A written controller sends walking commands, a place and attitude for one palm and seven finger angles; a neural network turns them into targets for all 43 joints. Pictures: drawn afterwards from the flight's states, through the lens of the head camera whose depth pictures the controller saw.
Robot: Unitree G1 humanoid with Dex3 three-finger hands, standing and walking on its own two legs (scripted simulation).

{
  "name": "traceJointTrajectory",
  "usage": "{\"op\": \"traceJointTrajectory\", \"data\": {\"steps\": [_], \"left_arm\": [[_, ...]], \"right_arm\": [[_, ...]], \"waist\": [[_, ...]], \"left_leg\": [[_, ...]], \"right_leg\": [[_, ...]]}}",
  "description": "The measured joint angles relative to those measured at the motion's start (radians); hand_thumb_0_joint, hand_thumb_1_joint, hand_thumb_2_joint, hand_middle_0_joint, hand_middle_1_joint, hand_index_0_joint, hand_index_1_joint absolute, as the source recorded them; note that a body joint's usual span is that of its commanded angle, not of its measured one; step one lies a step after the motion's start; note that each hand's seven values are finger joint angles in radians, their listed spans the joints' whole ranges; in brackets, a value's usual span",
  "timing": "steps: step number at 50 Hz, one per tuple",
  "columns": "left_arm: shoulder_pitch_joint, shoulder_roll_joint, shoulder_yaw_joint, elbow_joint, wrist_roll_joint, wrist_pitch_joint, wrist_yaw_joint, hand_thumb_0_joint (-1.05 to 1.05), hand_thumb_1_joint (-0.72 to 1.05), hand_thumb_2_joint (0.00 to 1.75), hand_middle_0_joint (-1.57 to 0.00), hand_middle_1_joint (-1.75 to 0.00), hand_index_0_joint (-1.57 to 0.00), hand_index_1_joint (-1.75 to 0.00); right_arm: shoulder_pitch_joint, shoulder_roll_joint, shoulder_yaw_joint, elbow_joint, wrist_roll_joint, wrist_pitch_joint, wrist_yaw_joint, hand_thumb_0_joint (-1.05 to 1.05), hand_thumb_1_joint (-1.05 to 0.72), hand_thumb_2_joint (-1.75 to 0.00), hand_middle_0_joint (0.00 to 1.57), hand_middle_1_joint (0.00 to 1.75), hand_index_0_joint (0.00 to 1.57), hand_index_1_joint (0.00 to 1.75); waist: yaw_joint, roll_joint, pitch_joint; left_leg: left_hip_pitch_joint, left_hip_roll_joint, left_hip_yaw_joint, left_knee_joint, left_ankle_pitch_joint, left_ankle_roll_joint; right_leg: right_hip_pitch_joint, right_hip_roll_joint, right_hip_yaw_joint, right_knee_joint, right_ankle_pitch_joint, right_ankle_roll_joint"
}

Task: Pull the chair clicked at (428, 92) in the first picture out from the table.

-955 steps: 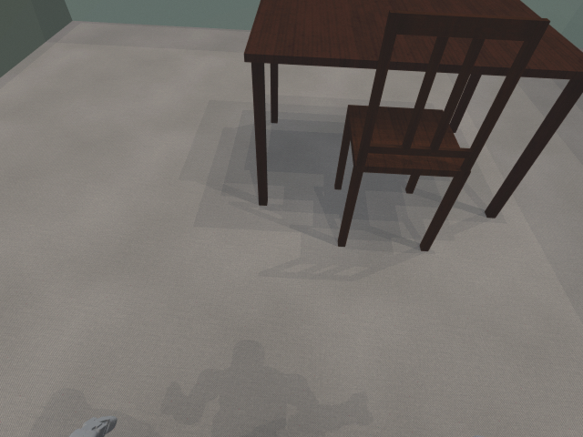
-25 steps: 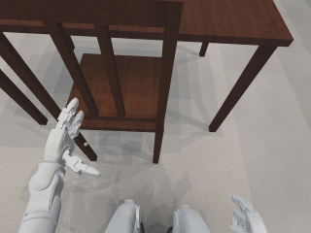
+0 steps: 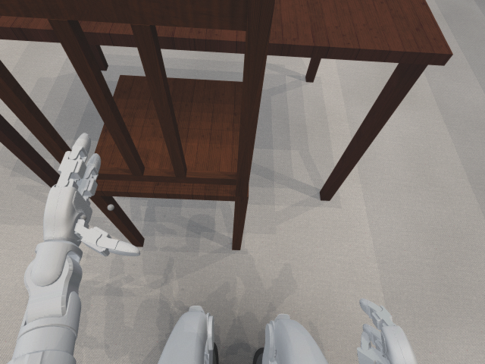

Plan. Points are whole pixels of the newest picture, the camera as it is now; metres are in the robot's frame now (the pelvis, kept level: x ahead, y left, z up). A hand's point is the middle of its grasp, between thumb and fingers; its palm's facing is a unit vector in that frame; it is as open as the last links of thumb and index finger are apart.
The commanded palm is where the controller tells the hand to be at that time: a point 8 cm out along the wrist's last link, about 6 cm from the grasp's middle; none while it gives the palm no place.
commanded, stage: aim the fingers beside a spindle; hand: left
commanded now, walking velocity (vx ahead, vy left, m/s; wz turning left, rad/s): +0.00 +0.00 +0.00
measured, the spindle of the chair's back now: (111, 117) +0.49 +0.24 +0.06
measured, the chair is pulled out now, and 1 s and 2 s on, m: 0.00 0.00 0.00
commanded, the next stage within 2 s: push the fingers through the gap in 0.80 s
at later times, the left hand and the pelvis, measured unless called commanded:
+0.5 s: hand (103, 211) +0.34 +0.23 +0.02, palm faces +0.01 -1.00 -0.05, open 16.9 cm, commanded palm +0.32 +0.26 +0.02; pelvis +0.00 +0.01 +0.00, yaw +1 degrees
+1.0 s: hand (123, 218) +0.33 +0.20 +0.01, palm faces -0.06 -1.00 +0.00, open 16.9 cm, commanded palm +0.33 +0.26 +0.02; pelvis +0.00 +0.02 +0.00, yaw +0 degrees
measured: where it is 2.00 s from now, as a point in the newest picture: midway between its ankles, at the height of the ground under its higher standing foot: outside the picture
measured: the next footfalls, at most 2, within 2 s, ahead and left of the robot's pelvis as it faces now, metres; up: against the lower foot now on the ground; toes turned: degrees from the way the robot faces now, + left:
none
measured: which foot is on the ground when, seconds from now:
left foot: down 0.00-1.00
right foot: down 0.00-1.00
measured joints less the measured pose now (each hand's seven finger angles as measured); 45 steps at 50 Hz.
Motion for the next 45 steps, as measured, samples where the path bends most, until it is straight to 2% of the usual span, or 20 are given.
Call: {"op": "traceJointTrajectory", "data": {"steps": [2,5,7,10,14,18,20,23,26,28,32,35,37,39,41,45], "left_arm": [[-0.013,0.023,0.015,0.009,-0.013,-0.002,-0.007,-0.01,-0.5,0.3,-0.06,-0.08,-0.06,-0.08],[-0.025,0.038,-0.001,0.038,-0.042,0.021,-0.047,-0.01,-0.5,0.3,-0.06,-0.08,-0.06,-0.08],[-0.021,0.03,-0.031,0.055,-0.056,0.043,-0.079,-0.01,-0.5,0.3,-0.06,-0.08,-0.06,-0.08],[0.008,-0.005,-0.069,0.049,-0.052,0.064,-0.098,-0.01,-0.5,0.3,-0.06,-0.08,-0.06,-0.08],[0.053,-0.042,-0.063,-0.018,-0.014,0.036,-0.047,-0.01,-0.5,0.3,-0.06,-0.08,-0.06,-0.08],[0.049,-0.021,-0.017,-0.054,0.0,-0.016,0.009,-0.01,-0.5,0.3,-0.07,-0.08,-0.07,-0.08],[0.026,0.004,0.002,-0.031,-0.009,-0.022,0.007,-0.01,-0.5,0.3,-0.06,-0.08,-0.07,-0.08],[-0.005,0.03,-0.003,0.031,-0.036,0.006,-0.033,-0.01,-0.5,0.3,-0.06,-0.08,-0.06,-0.08],[-0.002,0.021,-0.043,0.064,-0.056,0.05,-0.084,-0.01,-0.5,0.3,-0.06,-0.08,-0.06,-0.08],[0.018,-0.004,-0.067,0.05,-0.053,0.063,-0.1,-0.01,-0.5,0.3,-0.05,-0.08,-0.06,-0.08],[0.051,-0.039,-0.068,-0.021,-0.015,0.031,-0.06,-0.01,-0.5,0.3,-0.06,-0.08,-0.06,-0.08],[0.028,-0.022,-0.031,-0.038,0.0,-0.011,-0.013,-0.01,-0.5,0.3,-0.06,-0.08,-0.06,-0.08],[-0.008,0.005,0.0,-0.011,-0.005,-0.019,-0.005,-0.01,-0.5,0.3,-0.07,-0.08,-0.07,-0.08],[-0.04,0.033,0.016,0.032,-0.02,-0.005,-0.019,-0.01,-0.5,0.3,-0.06,-0.08,-0.06,-0.08],[-0.056,0.047,0.005,0.068,-0.041,0.026,-0.05,-0.01,-0.5,0.3,-0.06,-0.08,-0.06,-0.08],[-0.013,0.012,-0.064,0.055,-0.057,0.077,-0.106,-0.01,-0.5,0.3,-0.05,-0.08,-0.05,-0.08]], "right_arm": [[0.005,-0.001,0.002,0.005,0.003,0.002,0.002,0.01,-0.9,-0.89,0.2,0.3,0.2,0.3],[0.016,-0.007,0.005,0.015,0.015,0.003,0.003,0.01,-0.9,-0.89,0.2,0.3,0.2,0.3],[0.023,-0.011,0.005,0.017,0.022,0.001,0.002,0.01,-0.9,-0.89,0.2,0.3,0.2,0.3],[0.026,-0.014,0.001,0.015,0.023,-0.004,0.001,0.01,-0.9,-0.89,0.21,0.3,0.2,0.3],[0.018,-0.011,-0.007,0.006,0.007,-0.014,0.001,0.01,-0.9,-0.89,0.21,0.3,0.2,0.3],[0.013,-0.002,-0.008,0.008,-0.003,-0.013,0.007,0.01,-0.9,-0.89,0.2,0.3,0.2,0.3],[0.011,-0.001,-0.003,0.012,0.0,-0.009,0.01,0.01,-0.9,-0.89,0.2,0.3,0.2,0.3],[0.012,-0.006,0.003,0.014,0.012,-0.003,0.011,0.01,-0.9,-0.89,0.2,0.3,0.2,0.3],[0.014,-0.012,0.005,0.01,0.023,-0.003,0.008,0.01,-0.9,-0.89,0.21,0.3,0.2,0.3],[0.014,-0.013,0.002,0.006,0.023,-0.009,0.004,0.01,-0.9,-0.89,0.21,0.3,0.2,0.3],[0.008,-0.009,-0.002,0.004,0.006,-0.022,-0.002,0.01,-0.9,-0.89,0.21,0.3,0.2,0.3],[0.003,-0.002,-0.001,0.008,-0.003,-0.022,-0.001,0.01,-0.9,-0.89,0.21,0.3,0.2,0.3],[0.0,0.0,0.003,0.013,-0.003,-0.017,0.001,0.01,-0.9,-0.89,0.2,0.3,0.2,0.3],[0.001,-0.001,0.008,0.016,0.002,-0.01,0.004,0.01,-0.9,-0.89,0.2,0.3,0.2,0.3],[0.007,-0.005,0.009,0.014,0.011,-0.006,0.006,0.01,-0.9,-0.89,0.2,0.3,0.2,0.3],[0.021,-0.011,0.003,0.006,0.022,-0.007,0.006,0.01,-0.9,-0.89,0.21,0.3,0.2,0.3]], "waist": [[0.003,0.004,-0.002],[0.01,0.014,-0.011],[0.013,0.018,-0.016],[0.01,0.017,-0.018],[0.0,0.009,-0.004],[0.001,0.0,-0.003],[0.004,0.003,-0.008],[0.01,0.012,-0.016],[0.013,0.017,-0.019],[0.013,0.016,-0.016],[0.007,0.006,-0.004],[0.003,-0.001,0.001],[0.003,-0.001,-0.002],[0.004,0.003,-0.008],[0.006,0.011,-0.011],[0.011,0.021,-0.013]], "left_leg": [[0.0,-0.001,-0.003,-0.001,0.001,-0.001],[0.001,-0.004,-0.008,-0.009,0.004,0.0],[0.003,-0.007,-0.008,-0.017,0.006,0.001],[0.004,-0.009,-0.004,-0.024,0.008,0.004],[0.011,-0.005,0.003,-0.022,0.004,0.005],[0.018,-0.004,0.007,-0.021,0.002,0.004],[0.017,-0.006,0.002,-0.018,0.001,0.004],[0.01,-0.009,-0.005,-0.016,0.003,0.005],[0.004,-0.012,-0.007,-0.017,0.006,0.008],[0.002,-0.012,-0.005,-0.018,0.006,0.011],[0.006,-0.009,-0.001,-0.015,0.003,0.012],[0.007,-0.008,0.0,-0.011,0.001,0.012],[0.002,-0.008,-0.003,-0.006,0.001,0.012],[-0.005,-0.009,-0.005,-0.004,0.001,0.012],[-0.01,-0.011,-0.007,-0.004,0.003,0.014],[-0.006,-0.014,-0.002,-0.018,0.007,0.02]], "right_leg": [[0.001,0.0,-0.003,-0.003,0.0,-0.001],[0.006,-0.003,-0.007,-0.013,0.002,0.001],[0.009,-0.005,-0.007,-0.021,0.004,0.003],[0.009,-0.006,-0.003,-0.026,0.006,0.006],[0.012,-0.003,0.005,-0.024,0.005,0.007],[0.016,-0.002,0.008,-0.019,0.003,0.007],[0.018,-0.003,0.004,-0.018,0.002,0.006],[0.015,-0.006,-0.003,-0.02,0.002,0.007],[0.012,-0.008,-0.005,-0.024,0.005,0.009],[0.01,-0.009,-0.004,-0.025,0.006,0.012],[0.012,-0.005,0.001,-0.024,0.007,0.014],[0.013,-0.005,0.001,-0.019,0.005,0.014],[0.01,-0.005,-0.001,-0.016,0.004,0.013],[0.004,-0.006,-0.003,-0.015,0.005,0.013],[0.001,-0.008,-0.005,-0.018,0.006,0.015],[0.006,-0.01,0.0,-0.032,0.012,0.022]]}}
